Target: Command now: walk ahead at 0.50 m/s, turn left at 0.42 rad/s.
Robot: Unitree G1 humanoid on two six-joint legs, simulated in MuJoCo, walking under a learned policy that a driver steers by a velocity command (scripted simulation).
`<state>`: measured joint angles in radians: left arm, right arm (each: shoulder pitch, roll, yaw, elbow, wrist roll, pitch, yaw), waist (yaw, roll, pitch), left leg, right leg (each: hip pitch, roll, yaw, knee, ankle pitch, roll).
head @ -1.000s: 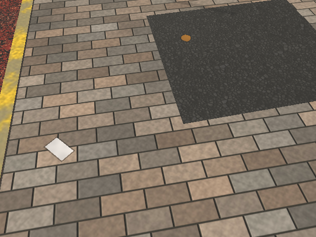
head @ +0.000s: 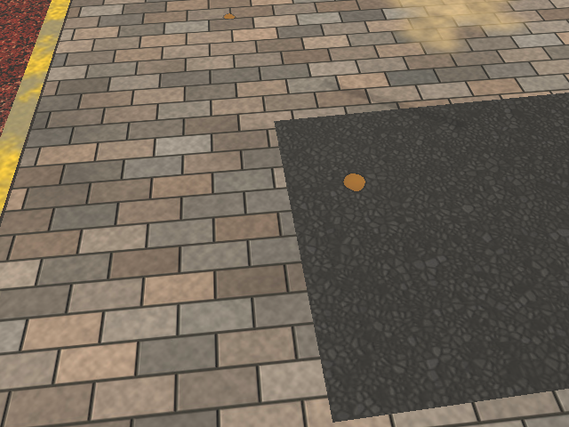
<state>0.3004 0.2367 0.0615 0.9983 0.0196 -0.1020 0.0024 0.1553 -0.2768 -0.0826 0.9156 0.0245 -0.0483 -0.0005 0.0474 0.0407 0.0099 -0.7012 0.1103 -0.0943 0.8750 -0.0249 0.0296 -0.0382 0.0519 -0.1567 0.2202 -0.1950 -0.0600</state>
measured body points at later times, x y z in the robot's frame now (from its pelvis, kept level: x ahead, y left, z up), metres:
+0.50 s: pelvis +0.29 +0.07 +0.00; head +0.32 +0.09 +0.45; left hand +0.40 +0.38 -0.10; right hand +0.42 -0.18 -0.12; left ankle +0.26 +0.14 -0.75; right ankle +0.46 -0.08 -0.68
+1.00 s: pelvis +0.58 +0.10 +0.00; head +0.61 +0.11 +0.45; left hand +0.50 +0.36 -0.13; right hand +0.83 -0.08 -0.11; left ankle +0.63 +0.31 -0.69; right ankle +0.60 +0.01 -0.75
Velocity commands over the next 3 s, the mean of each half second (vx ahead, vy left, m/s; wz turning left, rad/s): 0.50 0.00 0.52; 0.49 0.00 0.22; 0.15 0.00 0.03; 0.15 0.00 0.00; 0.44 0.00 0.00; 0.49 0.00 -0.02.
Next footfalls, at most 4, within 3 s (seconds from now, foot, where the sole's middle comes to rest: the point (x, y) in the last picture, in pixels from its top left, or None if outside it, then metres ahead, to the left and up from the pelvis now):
0.24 left None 0.30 0.14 -0.78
0.72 right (305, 376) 0.64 0.02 -0.78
1.18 left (190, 320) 0.78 0.33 -0.78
1.46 right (287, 310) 0.82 0.08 -0.78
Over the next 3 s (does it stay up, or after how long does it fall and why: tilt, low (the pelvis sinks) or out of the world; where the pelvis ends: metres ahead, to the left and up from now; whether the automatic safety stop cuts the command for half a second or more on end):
stays up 1.32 0.43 -0.02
